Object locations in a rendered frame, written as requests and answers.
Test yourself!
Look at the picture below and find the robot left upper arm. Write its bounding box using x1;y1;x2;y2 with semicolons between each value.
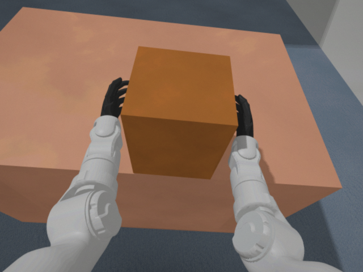
3;190;122;272

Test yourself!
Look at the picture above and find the carton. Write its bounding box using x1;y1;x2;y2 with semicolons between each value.
120;46;238;180

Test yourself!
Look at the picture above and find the robot left forearm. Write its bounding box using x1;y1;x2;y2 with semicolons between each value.
47;115;123;238

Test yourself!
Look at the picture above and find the robot right forearm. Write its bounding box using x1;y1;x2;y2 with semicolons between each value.
228;135;291;226

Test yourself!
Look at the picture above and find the robot right upper arm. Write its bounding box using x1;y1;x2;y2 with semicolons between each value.
232;210;342;272

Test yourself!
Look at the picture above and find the pedestal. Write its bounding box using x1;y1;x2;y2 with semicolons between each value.
0;7;342;233

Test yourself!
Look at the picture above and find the robot left hand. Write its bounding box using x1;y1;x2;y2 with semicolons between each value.
100;77;129;118

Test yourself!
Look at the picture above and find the robot right hand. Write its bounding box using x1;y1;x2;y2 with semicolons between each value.
235;95;254;137

